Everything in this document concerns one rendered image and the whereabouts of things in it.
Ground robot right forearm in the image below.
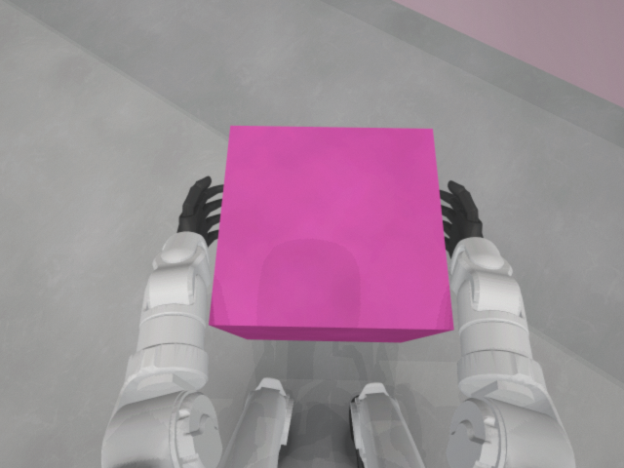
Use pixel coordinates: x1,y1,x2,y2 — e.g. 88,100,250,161
449,237,575,468

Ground robot right hand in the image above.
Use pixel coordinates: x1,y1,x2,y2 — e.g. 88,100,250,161
440,180,484,259

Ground carton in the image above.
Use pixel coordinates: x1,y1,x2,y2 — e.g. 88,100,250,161
209,126,454,342

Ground robot thigh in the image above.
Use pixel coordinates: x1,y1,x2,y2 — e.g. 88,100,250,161
218,387,293,468
350,393,425,468

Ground robot left upper arm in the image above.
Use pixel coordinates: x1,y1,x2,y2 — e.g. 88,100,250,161
102,389,222,468

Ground robot right upper arm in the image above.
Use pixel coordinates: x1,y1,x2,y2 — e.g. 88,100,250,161
446,396,574,468

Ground robot right thigh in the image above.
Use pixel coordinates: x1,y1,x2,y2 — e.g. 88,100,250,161
350,393,425,468

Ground robot left forearm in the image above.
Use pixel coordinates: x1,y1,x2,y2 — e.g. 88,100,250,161
101,231,212,468

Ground robot left hand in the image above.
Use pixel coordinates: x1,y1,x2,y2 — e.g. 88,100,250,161
177,176,224,247

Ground robot left thigh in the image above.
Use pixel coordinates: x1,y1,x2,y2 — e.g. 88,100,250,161
218,387,293,468

